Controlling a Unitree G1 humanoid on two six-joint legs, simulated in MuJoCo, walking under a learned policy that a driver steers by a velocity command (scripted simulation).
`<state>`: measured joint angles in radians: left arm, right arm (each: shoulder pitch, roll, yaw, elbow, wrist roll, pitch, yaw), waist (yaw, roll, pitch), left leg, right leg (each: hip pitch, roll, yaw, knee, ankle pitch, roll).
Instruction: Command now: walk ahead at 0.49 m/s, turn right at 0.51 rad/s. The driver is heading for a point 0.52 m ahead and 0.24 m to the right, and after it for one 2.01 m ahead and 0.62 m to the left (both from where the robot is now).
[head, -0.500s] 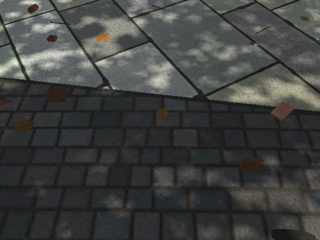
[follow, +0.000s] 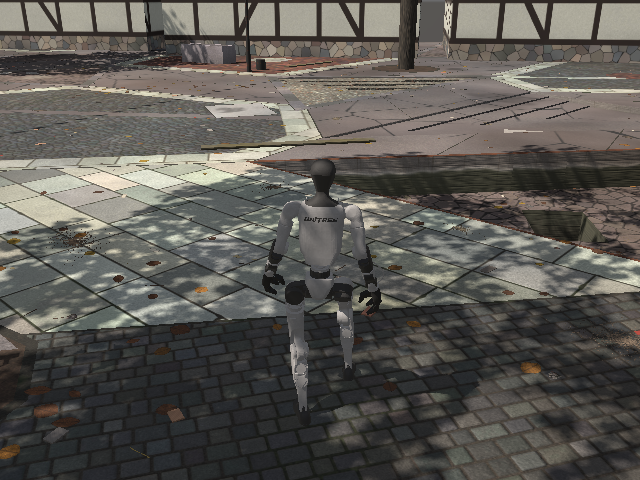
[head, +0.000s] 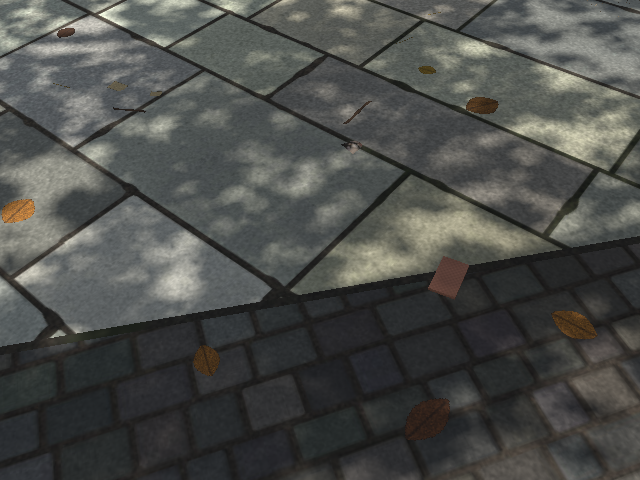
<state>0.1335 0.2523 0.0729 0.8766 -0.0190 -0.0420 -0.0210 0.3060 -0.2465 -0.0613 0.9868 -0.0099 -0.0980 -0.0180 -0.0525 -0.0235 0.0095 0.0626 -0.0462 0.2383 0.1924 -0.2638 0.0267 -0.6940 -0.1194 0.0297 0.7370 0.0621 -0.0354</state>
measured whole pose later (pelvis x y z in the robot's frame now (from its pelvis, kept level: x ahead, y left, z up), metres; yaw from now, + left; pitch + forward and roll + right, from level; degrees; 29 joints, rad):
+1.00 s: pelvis +0.51 -0.08 +0.00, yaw -17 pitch +2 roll +0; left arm 0.08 0.26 0.05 0.69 0.00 0.00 0.04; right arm 0.24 -0.29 -0.07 0.86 0.02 -0.02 0.00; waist -0.07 0.00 0.04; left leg -0.27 -0.07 -0.11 0.42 -0.18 0.03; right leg -0.44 0.02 0.10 0.64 -0.28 0.05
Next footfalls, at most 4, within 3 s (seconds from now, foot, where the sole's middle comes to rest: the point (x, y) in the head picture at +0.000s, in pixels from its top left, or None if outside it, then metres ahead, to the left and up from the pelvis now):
0.14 right None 0.26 -0.13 -0.78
0.62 left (329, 441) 0.59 0.00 -0.78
1.06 right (438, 445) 0.57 -0.23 -0.78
1.46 left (312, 443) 0.59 0.04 -0.78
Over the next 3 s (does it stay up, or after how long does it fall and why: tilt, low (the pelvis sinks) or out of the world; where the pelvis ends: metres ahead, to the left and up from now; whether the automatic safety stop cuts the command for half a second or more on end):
stays up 0.63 -0.03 0.00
